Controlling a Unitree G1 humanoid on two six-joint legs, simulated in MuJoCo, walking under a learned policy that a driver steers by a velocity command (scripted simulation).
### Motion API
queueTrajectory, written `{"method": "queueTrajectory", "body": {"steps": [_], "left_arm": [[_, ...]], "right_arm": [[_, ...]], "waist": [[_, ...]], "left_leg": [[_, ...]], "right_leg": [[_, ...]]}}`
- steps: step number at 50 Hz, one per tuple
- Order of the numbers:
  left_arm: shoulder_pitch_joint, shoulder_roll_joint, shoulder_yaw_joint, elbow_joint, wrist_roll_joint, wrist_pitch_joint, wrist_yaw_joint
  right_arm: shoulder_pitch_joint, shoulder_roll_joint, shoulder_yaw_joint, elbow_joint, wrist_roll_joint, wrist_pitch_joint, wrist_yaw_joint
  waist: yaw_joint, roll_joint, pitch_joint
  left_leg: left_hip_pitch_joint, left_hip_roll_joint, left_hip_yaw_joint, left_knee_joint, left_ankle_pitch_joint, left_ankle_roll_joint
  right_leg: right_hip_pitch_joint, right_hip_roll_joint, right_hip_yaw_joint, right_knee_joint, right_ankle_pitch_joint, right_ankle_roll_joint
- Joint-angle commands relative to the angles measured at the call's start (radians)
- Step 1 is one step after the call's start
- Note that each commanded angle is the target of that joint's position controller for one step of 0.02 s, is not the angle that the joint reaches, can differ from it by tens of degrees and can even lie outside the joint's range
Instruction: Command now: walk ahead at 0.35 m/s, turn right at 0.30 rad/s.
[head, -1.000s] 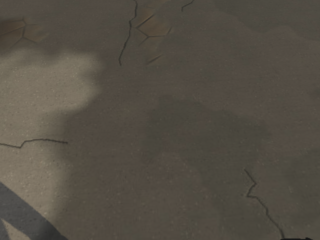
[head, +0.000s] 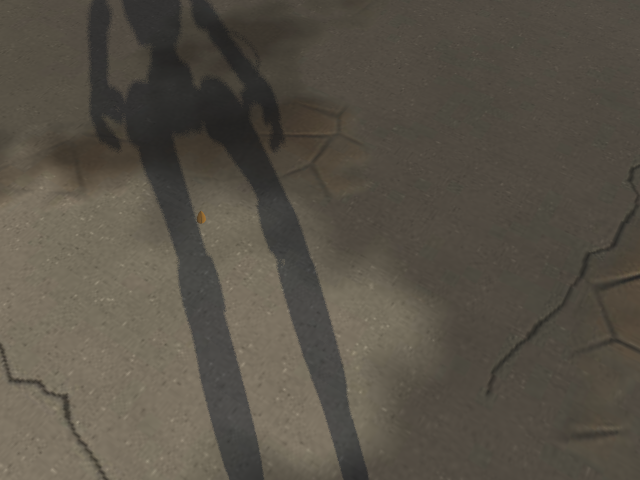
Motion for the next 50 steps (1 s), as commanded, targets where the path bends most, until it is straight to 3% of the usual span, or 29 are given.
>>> {"method": "queueTrajectory", "body": {"steps": [1,4,6,8,10,12,13,14,15,16,17,18,19,21,24,29,33,34,35,36,37,38,39,40,41,44,46,50], "left_arm": [[0.119,0.088,0.038,-0.014,0.014,0.011,-0.007],[0.043,0.058,0.029,-0.043,0.024,0.006,-0.032],[-0.020,0.044,0.023,-0.075,0.028,0.007,-0.054],[-0.020,0.059,0.028,-0.098,0.031,0.011,-0.079],[0.049,0.097,0.043,-0.107,0.037,0.016,-0.096],[0.215,0.156,0.068,-0.090,0.038,0.019,-0.091],[0.343,0.200,0.089,-0.073,0.044,0.012,-0.074],[0.282,0.264,0.095,-0.085,0.052,0.007,-0.056],[0.204,0.305,0.096,-0.156,0.103,-0.004,-0.053],[0.101,0.298,0.104,-0.218,0.093,0.001,-0.053],[0.031,0.240,0.091,-0.249,0.059,0.012,-0.045],[-0.006,0.199,0.078,-0.261,0.030,0.027,-0.038],[-0.020,0.189,0.075,-0.273,0.023,0.038,-0.029],[-0.034,0.182,0.079,-0.297,0.033,0.064,-0.016],[0.014,0.217,0.097,-0.302,0.038,0.092,0.010],[-0.013,0.213,0.104,-0.333,0.036,0.124,0.020],[-0.048,0.215,0.105,-0.360,0.033,0.133,0.011],[-0.074,0.212,0.103,-0.370,0.026,0.134,0.009],[-0.063,0.185,0.092,-0.376,0.023,0.136,0.007],[-0.012,0.133,0.076,-0.381,0.025,0.137,0.002],[-0.007,0.186,0.089,-0.400,0.028,0.119,-0.011],[0.000,0.263,0.108,-0.376,0.033,0.110,-0.020],[0.016,0.275,0.113,-0.344,0.030,0.114,-0.022],[0.035,0.249,0.107,-0.322,0.035,0.124,-0.019],[0.046,0.221,0.096,-0.320,0.035,0.129,-0.022],[-0.043,0.175,0.069,-0.364,0.018,0.127,-0.026],[-0.084,0.166,0.063,-0.384,0.020,0.126,-0.027],[-0.102,0.135,0.049,-0.393,0.031,0.124,-0.035]], "right_arm": [[-0.090,-0.122,-0.033,-0.063,-0.007,-0.035,-0.033],[-0.119,-0.127,-0.031,-0.076,0.001,-0.009,-0.081],[-0.081,-0.141,-0.032,-0.072,0.009,0.015,-0.104],[-0.070,-0.155,-0.036,-0.074,0.009,0.045,-0.119],[-0.100,-0.169,-0.041,-0.094,0.009,0.073,-0.128],[-0.174,-0.172,-0.045,-0.131,0.016,0.091,-0.128],[-0.221,-0.157,-0.037,-0.149,0.023,0.092,-0.116],[-0.158,-0.034,-0.007,-0.169,-0.022,0.083,-0.084],[-0.028,-0.052,-0.005,-0.184,-0.008,0.068,-0.060],[-0.031,-0.146,-0.018,-0.173,0.008,0.049,-0.042],[-0.107,-0.180,-0.030,-0.191,0.014,0.044,-0.037],[-0.145,-0.165,-0.031,-0.189,0.000,0.051,-0.042],[-0.161,-0.156,-0.032,-0.199,-0.009,0.062,-0.047],[-0.163,-0.120,-0.030,-0.193,-0.002,0.077,-0.048],[-0.172,-0.080,-0.024,-0.184,0.013,0.080,-0.060],[-0.197,-0.104,-0.038,-0.178,0.023,0.074,-0.067],[-0.153,-0.142,-0.060,-0.163,0.027,0.044,-0.051],[-0.106,-0.154,-0.069,-0.147,0.025,0.039,-0.048],[-0.072,-0.188,-0.082,-0.136,0.017,0.040,-0.050],[-0.091,-0.261,-0.094,-0.153,-0.005,0.053,-0.055],[-0.112,-0.257,-0.094,-0.165,-0.043,0.055,-0.052],[-0.170,-0.200,-0.083,-0.200,-0.038,0.051,-0.060],[-0.211,-0.155,-0.071,-0.217,-0.020,0.057,-0.071],[-0.218,-0.146,-0.065,-0.226,-0.005,0.065,-0.082],[-0.209,-0.151,-0.061,-0.226,0.001,0.071,-0.091],[-0.123,-0.179,-0.063,-0.211,-0.014,0.084,-0.101],[-0.075,-0.200,-0.069,-0.201,-0.018,0.091,-0.099],[-0.073,-0.240,-0.086,-0.193,-0.011,0.096,-0.081]], "waist": [[0.057,0.058,-0.103],[0.030,0.072,-0.108],[-0.014,0.074,-0.119],[-0.019,0.092,-0.137],[0.018,0.116,-0.164],[0.105,0.123,-0.209],[0.194,0.040,-0.237],[0.064,-0.255,-0.185],[-0.009,-0.292,-0.379],[0.010,-0.135,-0.426],[-0.003,-0.003,-0.305],[-0.028,0.113,-0.223],[-0.038,0.108,-0.202],[-0.045,0.052,-0.181],[-0.014,-0.030,-0.234],[0.024,-0.134,-0.226],[0.019,-0.185,-0.217],[-0.008,-0.177,-0.217],[-0.009,-0.112,-0.239],[0.036,0.119,-0.249],[0.056,0.313,-0.211],[0.061,0.255,-0.176],[0.060,0.179,-0.152],[0.055,0.130,-0.143],[0.044,0.112,-0.125],[-0.018,0.137,-0.110],[-0.053,0.161,-0.133],[-0.063,0.174,-0.167]], "left_leg": [[-0.003,0.294,-0.111,-0.236,0.878,-0.003],[0.058,0.228,0.027,-0.221,0.822,-0.068],[0.153,0.246,0.052,-0.180,0.807,-0.083],[0.219,0.276,0.063,-0.108,0.841,-0.086],[0.233,0.308,0.069,0.018,0.965,-0.085],[0.165,0.310,0.066,0.254,1.013,-0.094],[0.048,0.246,0.059,0.503,0.756,-0.120],[-0.224,0.060,0.031,0.769,-0.281,-0.174],[-0.440,-0.083,-0.206,1.087,-0.453,-0.222],[-0.454,-0.011,-0.340,1.072,-0.360,-0.188],[-0.467,0.019,-0.326,0.999,-0.282,-0.175],[-0.456,0.057,-0.310,0.908,-0.234,-0.178],[-0.413,0.073,-0.309,0.808,-0.209,-0.181],[-0.317,0.064,-0.275,0.588,-0.172,-0.195],[-0.270,0.032,-0.270,0.409,-0.125,-0.231],[-0.223,0.023,-0.291,0.246,-0.037,-0.230],[-0.112,0.030,-0.298,0.044,-0.030,-0.191],[-0.033,0.049,-0.286,-0.068,0.044,-0.177],[0.091,0.149,-0.336,-0.151,0.093,-0.141],[0.200,0.370,-0.550,-0.183,0.107,-0.030],[0.124,0.493,-0.733,-0.242,0.146,0.083],[0.091,0.494,-0.671,-0.235,0.139,0.092],[0.066,0.418,-0.537,-0.209,0.097,0.047],[0.069,0.360,-0.452,-0.190,0.093,0.014],[0.064,0.347,-0.399,-0.188,0.137,0.015],[0.135,0.339,-0.284,-0.202,0.233,0.042],[0.210,0.373,-0.260,-0.201,0.271,0.066],[0.201,0.410,-0.173,-0.190,0.316,0.071]], "right_leg": [[0.070,-0.005,-0.011,-0.164,0.148,0.001],[0.063,0.026,-0.109,-0.415,0.384,0.004],[0.034,0.043,-0.151,-0.548,0.475,0.002],[0.038,0.065,-0.190,-0.606,0.456,-0.009],[0.093,0.108,-0.228,-0.600,0.342,-0.043],[0.256,0.145,-0.217,-0.660,0.258,-0.110],[0.438,0.135,-0.142,-0.812,0.429,-0.164],[0.565,-0.020,0.133,-0.760,0.969,-0.246],[0.742,-0.210,0.659,-0.854,0.864,-0.490],[0.712,-0.228,0.674,-0.936,0.600,-0.469],[0.594,-0.179,0.583,-0.964,0.435,-0.413],[0.469,-0.133,0.503,-0.984,0.328,-0.356],[0.385,-0.096,0.458,-0.987,0.290,-0.329],[0.303,0.005,0.355,-0.983,0.276,-0.266],[0.335,0.025,0.356,-0.955,0.325,-0.243],[0.336,0.051,0.420,-0.950,0.102,-0.185],[0.348,0.062,0.503,-0.903,0.116,-0.162],[0.320,0.085,0.500,-0.871,0.097,-0.142],[0.243,0.136,0.459,-0.783,-0.053,-0.110],[0.073,0.253,0.284,-0.569,-0.278,-0.065],[-0.047,0.276,0.153,-0.303,-0.285,-0.019],[-0.077,0.192,0.121,-0.163,-0.201,0.015],[-0.066,0.164,0.098,-0.112,-0.123,0.029],[-0.076,0.154,0.075,-0.041,-0.065,0.043],[-0.098,0.141,0.049,0.023,-0.036,0.054],[-0.157,0.073,-0.045,-0.047,0.018,0.080],[-0.170,0.035,-0.057,-0.116,0.010,0.099],[-0.048,0.002,-0.088,-0.286,-0.013,0.090]]}}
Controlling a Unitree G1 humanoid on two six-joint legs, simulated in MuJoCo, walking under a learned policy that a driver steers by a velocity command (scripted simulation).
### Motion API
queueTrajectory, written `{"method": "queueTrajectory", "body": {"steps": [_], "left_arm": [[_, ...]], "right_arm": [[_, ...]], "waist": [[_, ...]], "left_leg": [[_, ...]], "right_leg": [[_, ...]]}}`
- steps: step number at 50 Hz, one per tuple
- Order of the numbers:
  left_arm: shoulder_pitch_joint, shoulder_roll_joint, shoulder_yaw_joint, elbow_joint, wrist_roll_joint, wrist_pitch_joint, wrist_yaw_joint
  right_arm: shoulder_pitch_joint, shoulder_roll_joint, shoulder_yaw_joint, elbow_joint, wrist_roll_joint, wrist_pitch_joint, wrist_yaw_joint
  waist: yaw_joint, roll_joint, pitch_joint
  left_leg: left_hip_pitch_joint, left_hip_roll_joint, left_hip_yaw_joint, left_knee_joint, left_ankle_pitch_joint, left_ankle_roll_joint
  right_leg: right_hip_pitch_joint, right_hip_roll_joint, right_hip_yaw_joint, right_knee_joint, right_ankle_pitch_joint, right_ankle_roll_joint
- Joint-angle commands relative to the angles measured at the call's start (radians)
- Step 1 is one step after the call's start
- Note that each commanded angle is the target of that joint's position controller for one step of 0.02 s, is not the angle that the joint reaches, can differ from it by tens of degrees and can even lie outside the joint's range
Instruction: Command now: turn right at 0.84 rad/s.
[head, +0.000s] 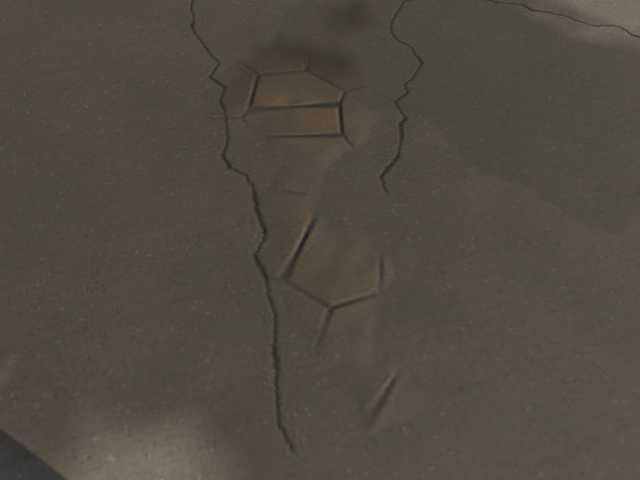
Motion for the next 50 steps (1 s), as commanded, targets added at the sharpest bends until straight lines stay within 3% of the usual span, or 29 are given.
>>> {"method": "queueTrajectory", "body": {"steps": [1,4,5,6,7,8,9,10,11,12,13,16,18,22,25,28,29,30,31,32,33,34,35,37,40,43,46,48,50], "left_arm": [[-0.080,0.043,0.003,-0.109,0.008,-0.021,-0.005],[-0.056,0.031,-0.001,-0.091,0.014,-0.021,-0.002],[-0.024,0.022,-0.002,-0.073,0.016,-0.022,-0.002],[0.033,0.010,-0.004,-0.039,0.021,-0.024,-0.003],[0.062,0.016,-0.006,-0.016,0.026,-0.026,0.000],[0.097,0.068,-0.001,-0.014,0.037,-0.027,0.012],[0.003,0.102,-0.005,-0.032,0.064,-0.030,0.017],[-0.021,0.071,-0.003,-0.041,0.079,-0.043,0.013],[-0.038,0.104,0.009,-0.026,0.075,-0.052,0.014],[-0.039,0.133,0.022,-0.016,0.066,-0.058,0.019],[-0.057,0.126,0.021,-0.012,0.051,-0.065,0.024],[-0.127,0.042,-0.001,-0.011,0.049,-0.070,0.041],[-0.130,0.025,-0.002,0.001,0.051,-0.068,0.050],[-0.127,0.071,0.022,0.024,0.045,-0.064,0.050],[-0.131,0.106,0.040,0.042,0.025,-0.069,0.031],[-0.152,0.109,0.048,0.062,-0.002,-0.071,0.015],[-0.108,0.087,0.047,0.089,-0.005,-0.069,0.008],[-0.087,0.053,0.040,0.089,0.016,-0.069,0.004],[-0.178,-0.002,0.016,-0.003,0.056,-0.076,0.011],[-0.242,0.048,0.027,-0.002,0.049,-0.079,0.017],[-0.256,0.057,0.029,-0.004,0.026,-0.082,0.021],[-0.234,0.055,0.031,0.014,0.027,-0.086,0.030],[-0.218,0.074,0.038,0.024,0.039,-0.086,0.039],[-0.172,0.070,0.040,0.047,0.045,-0.085,0.035],[-0.157,0.034,0.026,0.066,0.037,-0.086,0.030],[-0.136,0.035,0.017,0.093,0.031,-0.080,0.027],[-0.126,0.029,0.006,0.105,0.027,-0.075,0.016],[-0.113,0.012,-0.005,0.111,0.025,-0.079,0.004],[-0.113,0.027,-0.005,0.103,0.017,-0.083,-0.004]], "right_arm": [[0.009,-0.223,-0.066,-0.047,0.007,-0.005,0.010],[0.021,-0.227,-0.062,-0.027,0.035,-0.012,0.033],[0.011,-0.218,-0.055,-0.020,0.048,-0.014,0.038],[-0.007,-0.189,-0.041,-0.012,0.061,-0.017,0.043],[0.035,-0.122,-0.014,0.015,0.064,-0.027,0.053],[0.075,-0.040,0.022,0.008,0.018,-0.040,0.071],[0.096,-0.021,0.029,-0.003,0.006,-0.048,0.083],[0.029,-0.127,0.001,-0.009,0.026,-0.039,0.073],[0.011,-0.182,-0.023,-0.019,0.051,-0.031,0.066],[0.036,-0.205,-0.041,0.000,0.059,-0.017,0.053],[0.070,-0.213,-0.052,0.010,0.054,0.000,0.040],[0.126,-0.159,-0.056,0.013,0.056,0.035,0.021],[0.089,-0.126,-0.048,-0.023,0.049,0.044,0.021],[0.044,-0.079,-0.028,-0.099,0.040,0.044,0.059],[0.061,-0.108,-0.041,-0.130,0.043,0.054,0.077],[0.108,-0.117,-0.057,-0.138,0.048,0.068,0.079],[0.155,-0.140,-0.072,-0.126,0.045,0.066,0.066],[0.228,-0.251,-0.111,-0.121,0.044,0.057,0.045],[0.227,-0.382,-0.130,-0.155,0.016,0.038,0.040],[0.243,-0.333,-0.116,-0.161,-0.002,0.004,0.057],[0.211,-0.305,-0.103,-0.153,0.006,-0.016,0.058],[0.154,-0.279,-0.097,-0.154,0.030,-0.020,0.049],[0.088,-0.244,-0.085,-0.168,0.050,-0.011,0.038],[0.024,-0.222,-0.071,-0.197,0.043,0.004,0.019],[0.048,-0.234,-0.075,-0.200,0.041,0.009,0.007],[0.034,-0.223,-0.065,-0.203,0.034,0.015,0.001],[0.028,-0.169,-0.035,-0.190,0.010,0.013,0.012],[0.014,-0.105,-0.003,-0.168,-0.006,0.005,0.028],[0.002,-0.116,0.001,-0.147,-0.013,-0.005,0.041]], "waist": [[-0.039,0.195,-0.138],[-0.023,0.212,-0.161],[0.001,0.212,-0.168],[0.036,0.202,-0.174],[0.042,0.161,-0.185],[0.015,-0.003,-0.262],[-0.025,-0.199,-0.235],[0.040,-0.151,-0.218],[0.039,-0.177,-0.159],[0.045,-0.174,-0.137],[0.035,-0.171,-0.117],[-0.005,-0.125,-0.095],[0.007,-0.105,-0.087],[0.029,-0.089,-0.122],[0.020,-0.100,-0.135],[-0.021,-0.082,-0.138],[-0.037,-0.025,-0.146],[-0.056,0.188,-0.155],[-0.037,0.450,-0.166],[-0.098,0.276,-0.271],[-0.073,0.215,-0.224],[-0.033,0.145,-0.172],[-0.002,0.123,-0.144],[0.036,0.139,-0.163],[0.028,0.128,-0.180],[0.015,0.169,-0.189],[-0.010,0.194,-0.186],[-0.012,0.190,-0.174],[-0.013,0.199,-0.130]], "left_leg": [[0.169,0.255,-0.134,-0.101,0.279,0.211],[0.142,0.259,-0.144,-0.053,0.360,0.214],[0.139,0.255,-0.149,-0.020,0.372,0.202],[0.101,0.236,-0.140,0.026,0.365,0.174],[0.005,0.198,-0.118,0.062,0.271,0.106],[-0.135,0.122,-0.070,0.180,-0.047,0.009],[-0.240,0.069,-0.048,0.229,-0.362,-0.063],[-0.203,0.068,-0.101,0.349,-0.399,-0.084],[-0.278,0.040,-0.091,0.480,-0.394,-0.088],[-0.341,0.029,-0.104,0.618,-0.401,-0.093],[-0.366,0.032,-0.138,0.710,-0.381,-0.099],[-0.382,0.029,-0.137,0.824,-0.263,-0.121],[-0.399,0.049,-0.121,0.747,-0.197,-0.133],[-0.307,0.074,-0.080,0.527,-0.186,-0.108],[-0.231,0.058,-0.039,0.427,-0.201,-0.065],[-0.105,0.019,0.008,0.239,-0.110,-0.005],[0.003,-0.013,-0.010,0.141,0.000,0.031],[0.186,0.083,-0.216,0.044,0.399,0.109],[0.304,0.320,-0.677,-0.001,0.663,0.331],[0.306,0.362,-0.699,-0.044,0.546,0.395],[0.276,0.315,-0.617,-0.056,0.429,0.348],[0.235,0.255,-0.546,-0.052,0.335,0.284],[0.190,0.222,-0.507,-0.048,0.310,0.241],[0.108,0.167,-0.453,-0.046,0.350,0.213],[0.111,0.129,-0.461,-0.035,0.305,0.203],[0.117,0.131,-0.445,-0.018,0.230,0.192],[0.062,0.141,-0.426,-0.010,0.221,0.195],[0.012,0.144,-0.404,-0.014,0.211,0.196],[-0.016,0.148,-0.394,-0.014,0.182,0.194]], "right_leg": [[0.006,-0.004,-0.047,-0.133,-0.024,-0.012],[0.158,0.056,-0.066,-0.317,-0.071,-0.054],[0.223,0.069,-0.059,-0.441,-0.025,-0.079],[0.342,0.083,-0.066,-0.631,0.101,-0.111],[0.515,0.068,-0.036,-0.774,0.252,-0.135],[0.728,-0.120,0.166,-0.730,0.545,-0.165],[0.634,-0.292,0.257,-0.677,0.649,-0.302],[0.519,-0.272,0.214,-0.697,0.542,-0.357],[0.511,-0.246,0.180,-0.707,0.519,-0.358],[0.505,-0.244,0.156,-0.716,0.525,-0.356],[0.475,-0.252,0.125,-0.723,0.545,-0.349],[0.427,-0.234,0.007,-0.748,0.512,-0.323],[0.447,-0.237,-0.032,-0.757,0.438,-0.318],[0.477,-0.276,-0.082,-0.730,0.455,-0.327],[0.480,-0.310,-0.105,-0.695,0.504,-0.309],[0.453,-0.303,-0.165,-0.584,0.457,-0.231],[0.397,-0.253,-0.211,-0.476,0.381,-0.177],[0.202,-0.142,-0.285,-0.203,0.176,-0.091],[-0.152,0.049,-0.205,0.103,-0.372,-0.003],[-0.190,0.062,0.004,0.242,-0.395,-0.012],[-0.210,0.054,0.040,0.250,-0.307,-0.040],[-0.215,0.037,0.058,0.200,-0.203,-0.058],[-0.208,0.027,0.068,0.145,-0.120,-0.062],[-0.109,0.060,0.057,0.119,-0.015,-0.055],[-0.077,0.103,0.065,-0.024,0.047,-0.033],[-0.037,0.092,0.053,-0.146,0.085,-0.014],[0.075,0.046,0.030,-0.217,0.073,-0.017],[0.184,0.018,0.018,-0.301,0.061,-0.033],[0.252,0.029,-0.011,-0.386,0.051,-0.055]]}}
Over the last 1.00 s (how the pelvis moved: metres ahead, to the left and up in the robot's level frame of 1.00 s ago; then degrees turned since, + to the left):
0.27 0.02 0.01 -52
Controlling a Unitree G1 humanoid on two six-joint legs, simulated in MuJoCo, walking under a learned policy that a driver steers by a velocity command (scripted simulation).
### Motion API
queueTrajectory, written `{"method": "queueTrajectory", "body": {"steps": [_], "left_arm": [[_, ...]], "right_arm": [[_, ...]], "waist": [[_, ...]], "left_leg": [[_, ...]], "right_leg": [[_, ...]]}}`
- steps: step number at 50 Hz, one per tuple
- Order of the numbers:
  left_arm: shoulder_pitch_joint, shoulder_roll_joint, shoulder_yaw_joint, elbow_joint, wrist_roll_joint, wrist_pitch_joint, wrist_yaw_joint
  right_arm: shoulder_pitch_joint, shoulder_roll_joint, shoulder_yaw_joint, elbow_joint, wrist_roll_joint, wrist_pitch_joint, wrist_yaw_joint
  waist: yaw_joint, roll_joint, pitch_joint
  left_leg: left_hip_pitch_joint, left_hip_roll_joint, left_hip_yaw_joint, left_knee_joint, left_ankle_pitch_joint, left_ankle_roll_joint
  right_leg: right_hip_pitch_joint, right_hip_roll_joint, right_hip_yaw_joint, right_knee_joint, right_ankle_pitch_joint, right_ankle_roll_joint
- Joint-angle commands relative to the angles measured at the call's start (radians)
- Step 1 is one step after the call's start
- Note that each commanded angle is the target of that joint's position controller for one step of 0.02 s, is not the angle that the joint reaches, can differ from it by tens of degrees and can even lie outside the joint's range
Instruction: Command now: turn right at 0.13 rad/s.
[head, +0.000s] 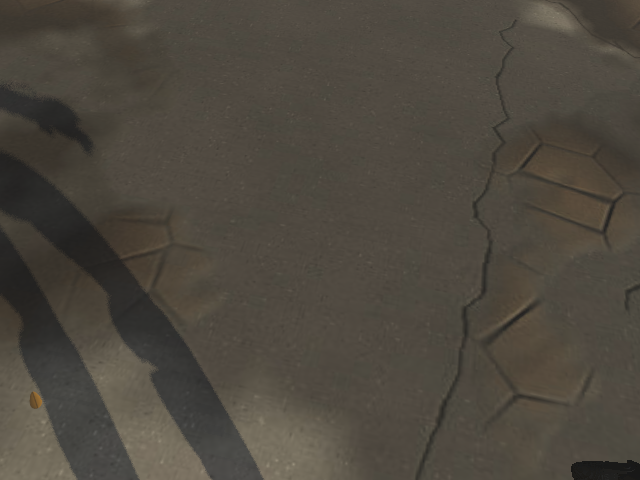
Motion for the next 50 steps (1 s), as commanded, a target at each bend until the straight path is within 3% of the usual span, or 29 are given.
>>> {"method": "queueTrajectory", "body": {"steps": [1,3,4,5,6,8,9,10,13,15,18,19,20,21,22,23,25,29,36,37,40,42,44,45,46,47,48,49,50], "left_arm": [[-0.063,0.084,0.010,-0.097,-0.011,-0.023,-0.012],[-0.064,0.137,0.020,-0.117,-0.008,-0.030,-0.013],[-0.066,0.193,0.032,-0.132,-0.005,-0.033,-0.011],[-0.051,0.218,0.043,-0.122,-0.017,-0.033,-0.012],[-0.018,0.206,0.047,-0.120,-0.026,-0.033,-0.013],[0.056,0.187,0.046,-0.114,-0.010,-0.031,-0.004],[0.104,0.188,0.050,-0.110,-0.002,-0.038,-0.001],[0.106,0.201,0.055,-0.110,-0.002,-0.043,0.004],[0.005,0.185,0.066,-0.135,-0.040,-0.006,0.029],[-0.024,0.189,0.072,-0.154,-0.036,0.032,0.035],[-0.062,0.165,0.067,-0.180,-0.050,0.045,0.032],[-0.005,0.103,0.051,-0.174,-0.037,0.044,0.027],[0.032,0.095,0.052,-0.193,-0.026,0.028,0.025],[0.044,0.169,0.071,-0.185,-0.014,0.014,0.023],[0.043,0.213,0.086,-0.157,-0.022,0.018,0.021],[0.064,0.200,0.086,-0.130,-0.022,0.029,0.024],[0.064,0.157,0.074,-0.128,-0.021,0.039,0.019],[-0.055,0.138,0.050,-0.200,-0.035,0.022,-0.008],[-0.075,0.060,0.018,-0.201,-0.032,-0.037,-0.018],[-0.110,0.072,0.019,-0.180,0.094,0.003,-0.061],[-0.167,0.047,0.001,-0.197,0.057,0.000,-0.107],[-0.209,0.051,-0.006,-0.205,0.039,-0.018,-0.107],[-0.172,0.062,-0.006,-0.196,0.041,-0.028,-0.091],[-0.066,0.073,0.000,-0.166,0.041,-0.038,-0.076],[0.130,0.104,0.017,-0.097,0.051,-0.052,-0.055],[0.349,0.188,0.041,-0.055,0.076,-0.063,-0.030],[0.411,0.315,0.057,-0.060,0.083,-0.071,-0.010],[0.302,0.253,0.042,-0.079,0.075,-0.068,0.002],[0.207,0.165,0.014,-0.076,0.065,-0.066,0.000]], "right_arm": [[0.005,-0.122,-0.022,-0.025,-0.007,-0.020,0.013],[0.046,-0.166,-0.040,-0.008,0.008,-0.021,0.003],[0.080,-0.170,-0.047,-0.014,-0.001,-0.025,-0.006],[0.089,-0.155,-0.047,-0.026,-0.012,-0.028,-0.012],[0.045,-0.140,-0.047,-0.036,-0.013,-0.027,-0.019],[-0.032,-0.091,-0.045,-0.066,0.007,-0.021,-0.024],[-0.060,-0.084,-0.045,-0.083,0.012,-0.020,-0.020],[-0.053,-0.082,-0.048,-0.082,0.019,-0.022,-0.014],[-0.046,-0.050,-0.043,-0.063,0.028,-0.033,-0.001],[-0.012,-0.031,-0.041,-0.040,0.036,-0.042,0.016],[0.127,-0.075,-0.068,0.018,0.038,-0.044,0.023],[0.150,-0.156,-0.089,0.014,0.024,-0.035,0.011],[0.087,-0.230,-0.098,-0.007,-0.027,-0.030,0.015],[0.038,-0.194,-0.088,-0.037,-0.041,-0.042,0.013],[-0.020,-0.132,-0.069,-0.047,-0.031,-0.049,0.003],[-0.056,-0.109,-0.062,-0.055,-0.014,-0.051,-0.007],[-0.048,-0.101,-0.055,-0.047,0.004,-0.053,-0.029],[0.161,-0.154,-0.070,0.002,0.015,-0.067,-0.035],[0.273,-0.143,-0.068,0.079,0.019,-0.118,0.004],[0.332,-0.126,-0.056,0.118,-0.020,-0.116,0.024],[0.320,-0.124,-0.050,0.153,-0.004,-0.117,0.038],[0.323,-0.152,-0.055,0.172,-0.006,-0.113,0.041],[0.330,-0.194,-0.065,0.197,-0.002,-0.103,0.042],[0.304,-0.204,-0.067,0.203,0.006,-0.098,0.043],[0.282,-0.181,-0.059,0.206,0.012,-0.101,0.045],[0.253,-0.115,-0.037,0.175,0.012,-0.108,0.051],[0.214,0.000,-0.014,0.100,0.029,-0.116,0.049],[0.190,-0.063,-0.031,0.107,0.031,-0.104,0.044],[0.190,-0.076,-0.038,0.116,0.029,-0.096,0.050]], "waist": [[-0.032,0.182,-0.059],[-0.035,0.136,-0.036],[-0.069,0.049,-0.048],[-0.092,-0.060,-0.064],[-0.062,-0.125,-0.070],[-0.010,-0.226,-0.081],[0.025,-0.231,-0.097],[0.019,-0.177,-0.122],[-0.014,-0.111,-0.136],[-0.018,-0.139,-0.157],[-0.070,-0.127,-0.168],[-0.041,0.046,-0.166],[0.005,0.304,-0.110],[0.021,0.252,-0.075],[0.034,0.158,-0.036],[0.042,0.110,-0.017],[0.020,0.123,-0.008],[-0.095,0.156,-0.036],[-0.092,0.103,0.060],[-0.111,0.052,0.071],[-0.092,0.179,0.096],[-0.092,0.189,0.098],[-0.066,0.191,0.099],[0.002,0.171,0.070],[0.102,0.085,-0.036],[0.206,-0.079,-0.217],[0.202,-0.316,-0.267],[0.159,-0.149,-0.187],[0.084,-0.086,-0.074]], "left_leg": [[0.023,0.273,-0.143,-0.115,0.255,0.137],[0.075,0.242,-0.127,-0.068,0.222,0.093],[0.075,0.187,-0.085,-0.001,0.146,0.057],[0.060,0.102,0.009,0.063,0.092,0.010],[0.033,0.047,0.088,0.154,0.047,-0.034],[-0.140,-0.026,0.088,0.305,-0.219,-0.069],[-0.247,-0.027,0.040,0.439,-0.405,-0.074],[-0.292,-0.005,-0.004,0.532,-0.421,-0.079],[-0.248,0.024,0.008,0.296,-0.264,-0.107],[-0.115,-0.007,0.043,0.156,-0.168,-0.119],[0.153,0.020,0.062,-0.163,0.067,-0.093],[0.285,0.237,-0.150,-0.231,0.027,-0.016],[0.204,0.469,-0.455,-0.279,0.096,0.131],[0.144,0.524,-0.468,-0.295,0.103,0.190],[0.101,0.457,-0.326,-0.278,0.098,0.162],[0.098,0.377,-0.208,-0.263,0.094,0.120],[0.123,0.323,-0.059,-0.244,0.236,0.103],[0.329,0.383,-0.100,-0.365,-0.259,0.107],[0.357,0.417,-0.046,-0.445,-0.242,0.133],[0.313,0.389,0.019,-0.447,-0.246,0.099],[0.195,0.346,0.047,-0.466,-0.187,0.091],[0.148,0.347,0.046,-0.454,-0.117,0.098],[0.128,0.373,0.020,-0.407,-0.009,0.126],[0.087,0.370,0.035,-0.311,0.146,0.125],[-0.013,0.304,0.104,-0.067,0.314,0.107],[-0.221,0.202,0.178,0.310,0.108,0.081],[-0.524,0.058,0.109,0.632,-0.303,0.067],[-0.581,0.078,-0.003,0.764,-0.180,0.072],[-0.575,0.139,0.006,0.769,-0.083,0.066]], "right_leg": [[0.137,-0.006,-0.039,-0.137,0.017,-0.035],[0.139,-0.005,-0.009,-0.249,0.217,-0.069],[0.150,-0.052,0.077,-0.223,0.463,-0.100],[0.140,-0.083,0.166,-0.236,0.503,-0.158],[0.138,-0.129,0.271,-0.291,0.464,-0.217],[0.253,-0.228,0.495,-0.371,0.480,-0.333],[0.340,-0.267,0.564,-0.395,0.504,-0.370],[0.385,-0.267,0.560,-0.378,0.523,-0.366],[0.369,-0.152,0.434,-0.350,0.442,-0.255],[0.298,-0.106,0.420,-0.343,0.413,-0.234],[0.136,-0.038,0.412,-0.296,0.160,-0.166],[-0.038,0.056,0.312,-0.107,-0.155,-0.102],[-0.222,0.159,0.185,0.123,-0.345,-0.053],[-0.233,0.054,0.173,0.311,-0.315,-0.031],[-0.222,0.027,0.147,0.384,-0.235,-0.020],[-0.222,0.015,0.125,0.421,-0.162,-0.005],[-0.250,-0.007,0.081,0.503,-0.063,0.024],[-0.430,-0.067,0.022,0.463,0.017,0.030],[-0.458,-0.047,0.094,0.267,0.098,-0.024],[-0.411,0.018,0.052,0.232,0.080,-0.041],[-0.248,-0.039,-0.073,0.032,0.120,-0.068],[-0.105,-0.023,-0.086,-0.091,0.055,-0.077],[0.030,0.014,-0.110,-0.176,-0.030,-0.098],[0.179,0.036,-0.113,-0.240,-0.005,-0.112],[0.464,0.046,-0.095,-0.273,0.037,-0.123],[0.765,-0.165,0.137,-0.333,-0.247,-0.136],[0.867,-0.397,0.561,-0.511,-0.642,-0.147],[0.694,-0.420,0.645,-0.560,-0.645,-0.164],[0.585,-0.372,0.460,-0.526,-0.489,-0.147]]}}
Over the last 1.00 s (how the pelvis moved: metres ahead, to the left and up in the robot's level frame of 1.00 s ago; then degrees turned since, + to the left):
0.03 0.01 -0.01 30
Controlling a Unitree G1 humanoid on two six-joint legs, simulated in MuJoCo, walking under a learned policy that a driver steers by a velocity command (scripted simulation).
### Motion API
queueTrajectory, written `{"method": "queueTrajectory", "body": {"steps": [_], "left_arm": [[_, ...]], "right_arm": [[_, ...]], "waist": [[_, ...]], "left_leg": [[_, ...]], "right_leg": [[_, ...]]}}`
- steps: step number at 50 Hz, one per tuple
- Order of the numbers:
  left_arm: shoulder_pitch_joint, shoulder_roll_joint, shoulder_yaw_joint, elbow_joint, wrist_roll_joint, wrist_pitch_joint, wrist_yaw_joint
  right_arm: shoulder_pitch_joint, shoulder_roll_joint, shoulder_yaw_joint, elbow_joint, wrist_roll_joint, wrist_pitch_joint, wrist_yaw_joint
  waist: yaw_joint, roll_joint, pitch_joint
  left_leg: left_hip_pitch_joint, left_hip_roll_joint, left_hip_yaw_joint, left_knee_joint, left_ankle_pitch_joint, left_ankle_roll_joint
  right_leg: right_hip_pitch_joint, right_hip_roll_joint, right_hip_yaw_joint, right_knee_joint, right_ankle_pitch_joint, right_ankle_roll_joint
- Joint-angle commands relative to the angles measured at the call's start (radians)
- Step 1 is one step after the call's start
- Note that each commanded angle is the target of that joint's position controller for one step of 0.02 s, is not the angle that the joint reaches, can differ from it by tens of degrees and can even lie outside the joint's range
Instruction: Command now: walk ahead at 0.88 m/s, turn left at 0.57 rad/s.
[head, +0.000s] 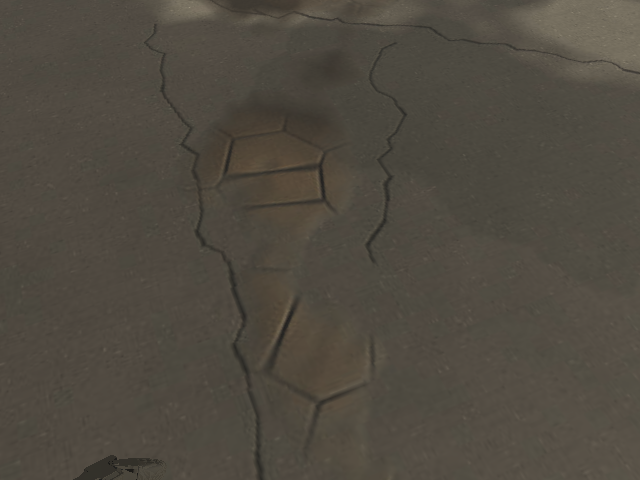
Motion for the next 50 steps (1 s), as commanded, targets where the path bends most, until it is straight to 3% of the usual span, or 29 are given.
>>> {"method": "queueTrajectory", "body": {"steps": [1,4,10,13,15,17,18,19,20,21,22,23,24,25,27,29,31,34,37,39,41,42,43,44,45,46,47,49,50], "left_arm": [[0.215,0.157,0.054,0.031,-0.013,-0.006,0.026],[0.208,0.090,0.035,0.065,-0.035,-0.028,0.027],[0.297,0.068,0.032,0.160,-0.030,-0.065,0.022],[0.330,0.099,0.035,0.197,-0.029,-0.060,0.038],[0.333,0.149,0.039,0.203,-0.029,-0.053,0.050],[0.324,0.223,0.056,0.201,-0.024,-0.030,0.070],[0.280,0.255,0.067,0.187,-0.016,-0.012,0.075],[0.231,0.275,0.075,0.163,-0.013,0.003,0.070],[0.210,0.256,0.074,0.156,-0.018,0.009,0.052],[0.178,0.093,0.032,0.115,-0.009,-0.007,0.029],[0.201,0.101,0.025,-0.008,-0.035,-0.035,0.026],[0.133,0.149,0.023,-0.016,-0.023,-0.063,0.028],[0.126,0.158,0.020,-0.011,-0.029,-0.075,0.027],[0.110,0.150,0.015,-0.004,-0.016,-0.070,0.029],[0.141,0.133,0.006,0.011,0.017,-0.026,0.025],[0.081,0.116,-0.003,-0.019,0.019,0.003,0.016],[-0.066,0.098,-0.017,-0.080,0.003,0.005,0.005],[-0.131,0.047,-0.040,-0.086,-0.021,-0.009,-0.012],[-0.175,0.088,-0.024,-0.085,-0.035,-0.013,-0.006],[-0.103,0.146,0.001,-0.062,-0.033,-0.018,0.000],[0.223,0.219,0.039,0.042,-0.053,-0.013,0.016],[0.452,0.250,0.059,0.113,-0.054,-0.003,0.029],[0.567,0.313,0.080,0.147,-0.041,0.006,0.038],[0.459,0.330,0.087,0.155,-0.031,0.012,0.018],[0.310,0.241,0.082,0.113,-0.035,0.010,0.002],[0.287,0.188,0.072,0.119,-0.048,0.007,-0.003],[0.294,0.155,0.064,0.141,-0.045,0.004,-0.003],[0.322,0.143,0.052,0.188,-0.049,-0.009,0.010],[0.334,0.156,0.055,0.198,-0.055,-0.018,0.010]], "right_arm": [[-0.179,-0.081,-0.016,-0.147,0.010,-0.021,0.011],[-0.170,-0.055,-0.013,-0.119,-0.021,0.023,0.038],[-0.402,-0.043,0.006,-0.194,-0.014,0.041,0.063],[-0.513,-0.045,0.023,-0.238,-0.018,0.037,0.077],[-0.531,-0.046,0.032,-0.251,-0.009,0.038,0.074],[-0.418,-0.088,0.022,-0.224,-0.005,0.043,0.059],[-0.257,-0.130,0.005,-0.182,-0.003,0.045,0.048],[-0.060,-0.186,-0.024,-0.124,-0.004,0.042,0.033],[0.064,-0.231,-0.056,-0.069,-0.006,0.035,0.009],[-0.043,-0.292,-0.075,-0.067,0.008,0.043,-0.009],[-0.095,-0.370,-0.087,-0.113,-0.020,0.051,-0.003],[-0.077,-0.328,-0.087,-0.124,-0.017,0.046,-0.009],[-0.090,-0.272,-0.074,-0.106,-0.017,0.038,-0.017],[-0.128,-0.237,-0.064,-0.098,-0.018,0.024,-0.022],[-0.184,-0.197,-0.042,-0.111,-0.009,-0.008,-0.033],[-0.183,-0.194,-0.035,-0.114,0.002,-0.034,-0.027],[-0.156,-0.202,-0.039,-0.111,0.000,-0.045,-0.025],[-0.073,-0.164,-0.029,-0.066,0.020,-0.062,-0.014],[-0.028,-0.193,-0.028,-0.031,0.008,-0.079,-0.015],[-0.031,-0.241,-0.036,-0.019,-0.011,-0.077,-0.030],[-0.104,-0.269,-0.044,-0.022,-0.054,-0.053,-0.046],[-0.182,-0.257,-0.042,-0.036,-0.064,-0.041,-0.052],[-0.206,-0.135,-0.010,-0.081,-0.057,-0.052,-0.047],[-0.050,-0.066,0.016,-0.118,-0.013,-0.078,-0.016],[-0.134,-0.124,0.026,-0.114,-0.032,-0.084,-0.026],[-0.238,-0.151,0.028,-0.134,-0.041,-0.091,-0.021],[-0.296,-0.148,0.034,-0.155,-0.053,-0.092,-0.019],[-0.325,-0.112,0.052,-0.199,-0.082,-0.067,-0.009],[-0.331,-0.103,0.059,-0.215,-0.085,-0.054,-0.006]], "waist": [[0.136,-0.109,-0.019],[0.088,-0.159,0.046],[0.079,-0.086,0.169],[0.082,-0.046,0.199],[0.063,-0.060,0.159],[-0.017,-0.119,0.055],[-0.103,-0.143,-0.029],[-0.188,-0.133,-0.115],[-0.220,-0.040,-0.153],[-0.095,0.218,-0.037],[-0.014,0.258,-0.198],[-0.042,0.057,-0.169],[0.008,-0.040,-0.037],[0.059,-0.111,0.032],[0.128,-0.121,0.074],[0.132,-0.100,0.106],[0.088,-0.066,0.147],[0.010,-0.012,0.108],[-0.028,0.027,0.080],[0.025,0.087,0.004],[0.205,0.137,-0.141],[0.336,0.104,-0.202],[0.332,-0.108,-0.247],[0.144,-0.399,-0.291],[0.150,-0.155,-0.169],[0.147,-0.011,-0.091],[0.128,0.073,-0.024],[0.067,0.040,0.058],[0.056,0.008,0.076]], "left_leg": [[-0.555,0.039,-0.056,0.301,0.151,0.022],[-0.526,0.085,-0.013,0.331,0.233,-0.020],[-0.630,0.071,0.054,0.222,0.430,-0.005],[-0.571,0.044,0.162,0.006,0.434,0.039],[-0.400,-0.033,0.253,-0.122,0.413,0.084],[-0.243,-0.098,0.276,-0.152,0.330,0.118],[-0.085,-0.124,0.255,-0.146,0.257,0.142],[0.133,-0.140,0.202,-0.189,0.183,0.175],[0.372,-0.138,0.107,-0.311,0.166,0.204],[0.432,0.009,-0.158,-0.323,0.199,0.233],[0.645,0.156,-0.665,-0.527,0.092,0.422],[0.605,0.203,-0.756,-0.673,-0.018,0.388],[0.446,0.191,-0.714,-0.727,-0.004,0.346],[0.302,0.149,-0.628,-0.734,0.071,0.311],[0.096,0.065,-0.484,-0.739,0.189,0.286],[-0.058,0.001,-0.398,-0.779,0.224,0.273],[-0.127,-0.046,-0.350,-0.805,0.325,0.248],[-0.038,-0.057,-0.236,-0.834,0.616,0.165],[0.216,0.003,-0.178,-0.824,0.892,0.105],[0.380,0.048,-0.135,-0.692,1.254,0.066],[0.419,0.079,-0.084,-0.346,1.472,0.048],[0.270,0.046,-0.030,-0.026,1.361,0.037],[-0.055,-0.080,0.020,0.441,0.656,0.003],[-0.428,-0.219,-0.046,0.614,-0.018,-0.038],[-0.518,-0.107,-0.106,0.585,0.103,-0.011],[-0.491,-0.058,-0.110,0.515,0.167,-0.017],[-0.450,-0.025,-0.093,0.417,0.179,-0.022],[-0.410,0.011,-0.081,0.300,0.148,-0.061],[-0.415,0.026,-0.068,0.247,0.127,-0.077]], "right_leg": [[0.421,-0.309,0.410,-0.386,-0.334,-0.048],[0.316,-0.237,0.172,-0.440,-0.104,-0.024],[0.314,-0.193,-0.109,-0.504,0.288,-0.012],[0.380,-0.175,-0.216,-0.510,0.554,0.009],[0.417,-0.175,-0.266,-0.431,1.038,0.024],[0.508,-0.216,-0.260,-0.234,1.436,0.025],[0.499,-0.241,-0.243,-0.038,1.523,0.010],[0.414,-0.251,-0.209,0.222,1.453,-0.020],[0.229,-0.170,-0.201,0.582,0.971,-0.027],[-0.141,0.029,-0.159,0.944,-0.118,-0.005],[-0.452,0.097,0.054,1.116,-0.200,0.025],[-0.509,0.030,0.152,1.051,-0.129,0.012],[-0.490,-0.007,0.152,0.944,-0.077,0.011],[-0.431,-0.044,0.150,0.855,-0.070,0.021],[-0.318,-0.085,0.151,0.745,-0.081,0.058],[-0.258,-0.105,0.109,0.582,-0.068,0.089],[-0.226,-0.093,0.067,0.381,0.088,0.100],[-0.099,-0.051,-0.007,0.073,0.445,0.034],[-0.097,-0.005,-0.040,-0.059,0.487,-0.044],[-0.043,0.065,-0.062,-0.076,0.343,-0.082],[0.192,0.115,-0.055,-0.050,0.179,-0.118],[0.415,0.070,-0.016,-0.054,0.114,-0.149],[0.637,-0.089,0.276,-0.004,-0.100,-0.222],[0.782,-0.265,0.961,-0.284,-0.223,-0.374],[0.680,-0.253,0.932,-0.349,-0.339,-0.376],[0.533,-0.227,0.799,-0.354,-0.287,-0.354],[0.399,-0.182,0.703,-0.370,-0.198,-0.321],[0.221,-0.099,0.587,-0.400,-0.096,-0.299],[0.179,-0.078,0.560,-0.416,-0.070,-0.304]]}}
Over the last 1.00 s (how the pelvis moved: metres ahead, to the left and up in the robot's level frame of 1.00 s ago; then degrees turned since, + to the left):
0.13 -0.13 -0.01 -28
